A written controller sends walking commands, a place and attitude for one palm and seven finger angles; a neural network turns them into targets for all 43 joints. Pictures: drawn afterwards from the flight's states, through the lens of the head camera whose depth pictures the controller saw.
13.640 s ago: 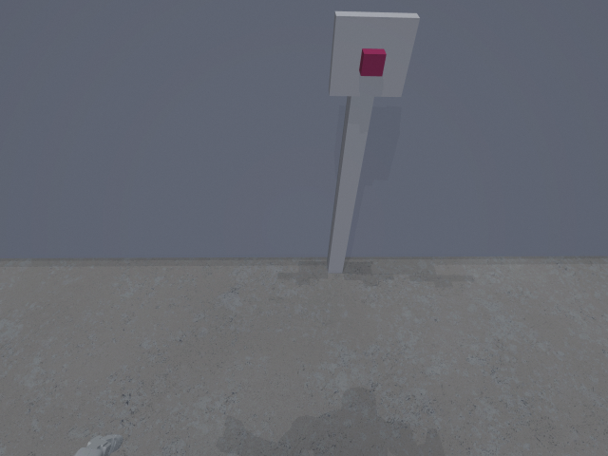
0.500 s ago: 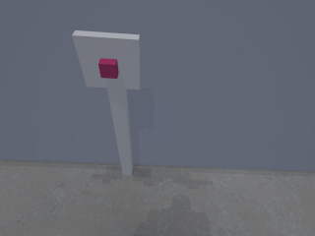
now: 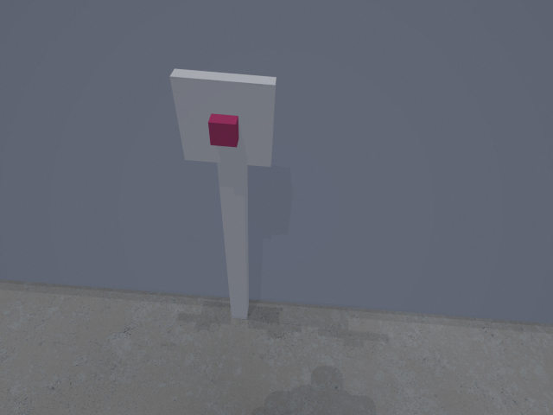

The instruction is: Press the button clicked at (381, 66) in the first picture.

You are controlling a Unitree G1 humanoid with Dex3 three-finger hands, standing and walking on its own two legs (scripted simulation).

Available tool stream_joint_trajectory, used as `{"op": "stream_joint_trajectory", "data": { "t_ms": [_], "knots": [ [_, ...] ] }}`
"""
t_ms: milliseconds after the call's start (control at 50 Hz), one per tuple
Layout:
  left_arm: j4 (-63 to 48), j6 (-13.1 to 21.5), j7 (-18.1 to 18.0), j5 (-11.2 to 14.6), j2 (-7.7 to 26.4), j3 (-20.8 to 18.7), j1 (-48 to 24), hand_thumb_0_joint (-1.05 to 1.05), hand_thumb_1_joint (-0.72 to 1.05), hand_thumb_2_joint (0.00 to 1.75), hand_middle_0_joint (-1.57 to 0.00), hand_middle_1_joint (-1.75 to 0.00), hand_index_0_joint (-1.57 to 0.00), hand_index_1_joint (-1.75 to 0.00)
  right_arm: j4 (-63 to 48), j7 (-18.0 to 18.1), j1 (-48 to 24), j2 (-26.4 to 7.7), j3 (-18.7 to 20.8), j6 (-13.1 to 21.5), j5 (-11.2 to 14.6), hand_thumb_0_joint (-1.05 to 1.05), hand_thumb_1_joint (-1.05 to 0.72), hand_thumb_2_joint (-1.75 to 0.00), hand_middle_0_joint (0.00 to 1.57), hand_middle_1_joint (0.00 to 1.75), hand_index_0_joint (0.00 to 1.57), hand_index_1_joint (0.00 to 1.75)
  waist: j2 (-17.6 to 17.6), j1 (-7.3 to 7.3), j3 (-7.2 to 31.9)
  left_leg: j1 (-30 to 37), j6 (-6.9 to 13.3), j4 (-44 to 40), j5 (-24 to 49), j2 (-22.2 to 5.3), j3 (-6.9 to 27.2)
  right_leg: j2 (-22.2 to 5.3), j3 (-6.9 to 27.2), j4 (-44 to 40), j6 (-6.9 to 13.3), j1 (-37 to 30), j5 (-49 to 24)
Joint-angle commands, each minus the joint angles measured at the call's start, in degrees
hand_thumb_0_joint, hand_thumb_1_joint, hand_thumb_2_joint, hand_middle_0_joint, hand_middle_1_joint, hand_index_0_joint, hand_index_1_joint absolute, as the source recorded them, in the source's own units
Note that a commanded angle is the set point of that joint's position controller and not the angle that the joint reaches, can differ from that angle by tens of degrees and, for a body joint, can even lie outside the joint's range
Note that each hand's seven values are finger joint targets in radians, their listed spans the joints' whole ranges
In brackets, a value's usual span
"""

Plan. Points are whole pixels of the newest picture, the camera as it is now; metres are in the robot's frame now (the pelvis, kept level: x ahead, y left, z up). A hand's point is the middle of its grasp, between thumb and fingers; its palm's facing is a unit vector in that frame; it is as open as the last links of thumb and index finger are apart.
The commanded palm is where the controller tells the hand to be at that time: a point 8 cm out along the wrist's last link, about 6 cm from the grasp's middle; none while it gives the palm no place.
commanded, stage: shuffle to correct the standing spot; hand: left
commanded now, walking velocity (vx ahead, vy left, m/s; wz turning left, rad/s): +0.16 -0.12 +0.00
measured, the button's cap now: (224, 129) +0.57 +0.15 +0.12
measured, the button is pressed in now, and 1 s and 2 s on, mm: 0 0 0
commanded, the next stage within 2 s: come to a stop and stand still in 0.38 s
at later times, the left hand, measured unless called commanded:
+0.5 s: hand out of the picture +0.01 +0.10 -0.18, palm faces +0.09 -0.98 -0.16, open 7.4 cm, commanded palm none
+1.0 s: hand out of the picture +0.10 +0.12 -0.18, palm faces +0.04 -0.97 -0.24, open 7.3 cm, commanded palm none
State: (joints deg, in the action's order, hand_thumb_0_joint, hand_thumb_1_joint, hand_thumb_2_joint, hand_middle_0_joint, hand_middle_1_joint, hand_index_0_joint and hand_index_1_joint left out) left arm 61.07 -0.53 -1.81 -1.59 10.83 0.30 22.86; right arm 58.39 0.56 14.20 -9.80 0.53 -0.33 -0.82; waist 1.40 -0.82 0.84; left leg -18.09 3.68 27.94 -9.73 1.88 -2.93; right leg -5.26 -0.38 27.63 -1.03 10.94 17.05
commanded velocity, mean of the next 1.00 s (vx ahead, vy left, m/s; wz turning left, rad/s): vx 0.02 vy -0.03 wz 0.00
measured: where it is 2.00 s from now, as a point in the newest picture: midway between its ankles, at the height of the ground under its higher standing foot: outside the picture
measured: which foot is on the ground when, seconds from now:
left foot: down 0.00-0.44, up 0.46-0.68, down 0.70-1.00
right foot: down 0.00-0.74, up 0.76-1.00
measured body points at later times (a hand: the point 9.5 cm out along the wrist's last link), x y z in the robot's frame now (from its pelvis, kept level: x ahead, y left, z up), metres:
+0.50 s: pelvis +0.06 -0.06 -0.01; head +0.06 -0.06 +0.44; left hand +0.01 +0.15 -0.16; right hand +0.05 -0.28 -0.16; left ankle +0.05 +0.06 -0.71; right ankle +0.00 -0.16 -0.74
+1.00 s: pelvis +0.07 -0.06 -0.01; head +0.10 -0.07 +0.44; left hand +0.10 +0.17 -0.16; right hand +0.17 -0.28 -0.16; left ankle +0.16 +0.02 -0.74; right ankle +0.03 -0.18 -0.72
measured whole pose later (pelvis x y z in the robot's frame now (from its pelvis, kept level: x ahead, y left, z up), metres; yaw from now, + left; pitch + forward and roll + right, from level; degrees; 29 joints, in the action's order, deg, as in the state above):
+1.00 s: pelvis +0.07 -0.06 -0.01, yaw -1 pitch +1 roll +0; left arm 56.1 -1.5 -2.6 -1.5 8.7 -2.3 14.6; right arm 55.5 1.3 6.7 -7.8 1.9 -1.2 -1.3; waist -0.7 -0.9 -3.3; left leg -23.0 4.0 29.4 -7.3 -0.3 -7.8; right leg -2.6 -3.0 41.3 0.6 16.6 26.4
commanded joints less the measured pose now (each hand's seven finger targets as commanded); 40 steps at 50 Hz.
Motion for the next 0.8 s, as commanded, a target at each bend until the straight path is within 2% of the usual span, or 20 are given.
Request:
{"op": "stream_joint_trajectory", "data": {
  "t_ms": [0,80,160,220,280,320,360,380,400,420,440,500,560,640,660,680,700,720,740,780],
  "knots": [
    [-1.0,0.7,0.4,-0.3,2.7,-0.7,7.0,0.0,0.9,0.9,-0.2,-0.3,-0.2,-0.3,-2.5,0.2,1.4,-9.1,2.2,0.3,-0.3,0.0,-0.9,-0.9,0.2,0.3,0.2,0.3,-4.3,-0.19,-5.4,-2.3,0.2,-14.5,-27.8,-10.0,12.6,2.9,-2.7,-0.7,2.1,4.5,7.5],
    [-0.8,0.8,0.8,-0.3,3.0,-1.3,9.4,0.0,0.9,0.9,-0.2,-0.3,-0.2,-0.3,-2.9,0.2,0.6,-8.1,2.3,0.1,-0.5,0.0,-0.9,-0.9,0.2,0.3,0.2,0.3,-1.4,-0.9,-7.3,-5.7,-0.3,-9.7,-26.3,-7.5,9.5,1.8,1.3,-4.9,3.5,4.9,12.0],
    [-1.0,1.6,0.7,0.4,4.5,-1.8,7.6,0.0,0.9,0.9,-0.2,-0.3,-0.2,-0.3,-2.9,0.1,2.0,-4.4,1.6,0.9,-0.4,0.0,-0.9,-0.9,0.2,0.3,0.2,0.3,5.0,0.91,-7.1,-3.2,-1.5,2.2,-14.9,-3.4,3.1,-2.8,9.3,-10.9,5.9,8.3,16.2],
    [-1.6,1.8,0.7,0.5,3.9,-1.8,6.2,0.0,0.9,0.9,-0.2,-0.3,-0.2,-0.3,-1.9,0.2,4.9,-4.5,1.6,1.8,-0.3,0.0,-0.9,-0.9,0.2,0.3,0.2,0.3,0.5,2.24,-6.2,1.0,-0.9,-0.1,-15.1,-5.5,5.4,-0.5,5.7,-6.0,5.3,11.1,12.8],
    [-2.1,1.7,1.0,-0.1,1.1,-1.6,6.8,0.0,0.9,0.9,-0.2,-0.3,-0.2,-0.3,-0.8,0.6,8.5,-8.5,2.9,1.9,-0.5,0.0,-0.9,-0.9,0.2,0.3,0.2,0.3,-9.6,2.49,-7.6,1.3,2.7,-11.3,-26.7,-13.6,16.9,5.0,-3.1,6.6,3.4,13.9,10.2],
    [-2.5,1.7,1.3,-0.4,-0.1,-1.6,6.2,0.0,0.9,0.9,-0.2,-0.3,-0.2,-0.3,-0.8,0.8,8.3,-9.5,3.5,1.9,-0.5,0.0,-0.9,-0.9,0.2,0.3,0.2,0.3,-13.0,1.81,-9.3,-0.3,5.9,-15.1,-28.5,-17.4,22.4,5.0,-4.6,12.2,3.3,15.4,8.5],
    [-1.8,2.3,1.7,-0.3,-0.7,-2.0,8.8,0.0,0.9,0.9,-0.2,-0.3,-0.2,-0.3,-1.2,0.8,6.0,-8.1,3.1,2.1,-0.5,0.0,-0.9,-0.9,0.2,0.3,0.2,0.3,-10.2,-0.48,-6.5,-2.7,5.1,-10.7,-20.4,-15.6,17.3,4.3,-4.2,5.2,3.5,7.9,5.9],
    [-0.5,2.7,1.7,-0.2,-0.4,-2.2,11.7,0.0,0.9,0.9,-0.2,-0.3,-0.2,-0.3,-1.5,0.8,4.6,-6.7,2.8,2.2,-0.4,0.0,-0.9,-0.9,0.2,0.3,0.2,0.3,-6.0,-2.13,-5.4,-6.8,3.2,-5.1,-16.9,-12.6,12.3,3.7,-2.3,-1.1,3.5,0.9,2.8],
    [0.4,3.2,1.3,-0.1,1.5,-2.8,14.2,0.0,0.9,0.9,-0.2,-0.3,-0.2,-0.3,-2.2,0.7,3.0,-3.9,2.3,2.4,-0.1,0.0,-0.9,-0.9,0.2,0.3,0.2,0.3,3.4,-3.58,-4.8,-14.6,0.6,5.5,-13.8,-7.4,5.6,-1.1,6.6,-7.5,5.0,-6.4,4.1],
    [1.5,3.6,0.6,-0.1,5.6,-3.7,16.8,0.0,0.9,0.9,-0.2,-0.3,-0.2,-0.3,-4.1,0.2,0.8,-0.3,1.4,2.9,0.2,0.0,-0.9,-0.9,0.2,0.3,0.2,0.3,16.0,-4.22,-4.1,-23.3,-1.8,17.6,-16.8,-1.4,-3.7,-11.8,19.1,-14.0,8.5,-12.5,0.1],
    [1.7,4.0,0.2,0.1,6.0,-3.6,18.0,0.0,0.9,0.9,-0.2,-0.3,-0.2,-0.3,-5.1,0.0,-2.4,-1.4,1.7,3.0,-0.4,0.0,-0.9,-0.9,0.2,0.3,0.2,0.3,14.2,-4.84,-5.3,-24.8,-1.6,25.9,-20.9,-2.4,-1.5,-15.9,22.3,-14.5,11.2,-11.4,-10.5],
    [1.1,4.4,-0.5,-0.4,2.4,-2.5,12.6,0.0,0.9,0.9,-0.2,-0.3,-0.2,-0.3,-3.5,-0.2,-1.4,0.4,1.5,2.6,-0.4,0.0,-0.9,-0.9,0.2,0.3,0.2,0.3,2.5,-1.45,-8.3,-23.8,-2.3,29.5,-16.5,-4.7,-0.9,-12.8,11.4,-9.3,12.6,-10.4,-36.9],
    [0.1,4.0,-1.1,-0.4,2.0,-1.7,9.4,0.0,0.9,0.9,-0.2,-0.3,-0.2,-0.3,-2.1,-0.3,-0.2,2.6,0.1,2.1,0.4,0.0,-0.9,-0.9,0.2,0.3,0.2,0.3,4.8,-0.58,-5.4,-13.2,-3.2,16.0,-11.2,-2.7,-3.9,-7.9,2.2,-6.0,9.2,-9.3,-54.3],
    [-1.5,2.7,-1.5,0.4,3.3,-1.8,4.3,0.0,0.9,0.9,-0.2,-0.3,-0.2,-0.3,-0.4,0.7,4.7,0.2,0.4,1.6,0.8,0.0,-0.9,-0.9,0.2,0.3,0.2,0.3,9.0,2.05,-2.1,3.7,-3.3,0.3,7.6,-1.3,-3.4,-4.5,-0.6,0.0,6.1,-3.3,-46.7],
    [-2.2,2.3,-1.6,0.6,3.4,-2.1,4.9,0.0,0.9,0.9,-0.2,-0.3,-0.2,-0.3,-0.4,1.1,6.1,-2.2,0.9,1.6,0.5,0.0,-0.9,-0.9,0.2,0.3,0.2,0.3,6.3,2.15,-0.4,8.6,-2.3,-0.7,19.4,-3.9,-2.0,-3.6,-0.3,3.0,4.8,-1.2,-41.4],
    [-2.8,1.8,-1.8,0.9,2.3,-2.0,5.8,0.0,0.9,0.9,-0.2,-0.3,-0.2,-0.3,-0.8,1.4,7.4,-5.2,1.5,1.8,0.4,0.0,-0.9,-0.9,0.2,0.3,0.2,0.3,-0.7,2.31,2.1,15.5,1.0,1.8,39.7,-10.7,4.0,-1.4,-1.6,6.6,2.7,4.2,-28.6],
    [-3.2,1.3,-2.1,1.1,0.6,-1.8,7.3,0.0,0.9,0.9,-0.2,-0.3,-0.2,-0.3,-1.0,1.7,8.7,-7.5,2.0,1.6,0.6,0.0,-0.9,-0.9,0.2,0.3,0.2,0.3,-7.6,1.82,4.8,18.2,6.1,1.6,55.0,-18.3,10.5,1.3,-3.1,10.1,0.8,6.6,-6.6],
    [-3.4,0.8,-2.0,0.9,-0.6,-1.7,8.2,0.0,0.9,0.9,-0.2,-0.3,-0.2,-0.3,-1.2,1.9,8.2,-7.8,2.1,1.3,0.7,0.0,-0.9,-0.9,0.2,0.3,0.2,0.3,-11.4,1.17,4.9,16.5,9.2,-1.9,58.0,-21.2,11.3,3.0,-2.3,15.7,0.6,5.8,14.1],
    [-2.9,0.3,-1.8,1.0,0.0,-1.8,8.0,0.0,0.9,0.9,-0.2,-0.3,-0.2,-0.3,-1.7,2.3,4.5,-7.6,1.7,1.2,0.8,0.0,-0.9,-0.9,0.2,0.3,0.2,0.3,-15.7,0.01,3.4,12.4,10.8,-4.7,52.2,-21.3,12.6,3.0,-0.6,20.6,0.6,5.9,18.6],
    [-2.9,-0.5,-1.4,0.7,0.1,-2.2,4.9,0.0,0.9,0.9,-0.2,-0.3,-0.2,-0.3,-3.0,2.4,0.2,-6.0,1.8,0.8,0.3,0.0,-0.9,-0.9,0.2,0.3,0.2,0.3,-12.5,-0.03,1.0,6.3,10.9,-7.6,37.1,-20.1,12.1,2.1,0.0,24.6,0.9,6.5,17.1]
  ]
}}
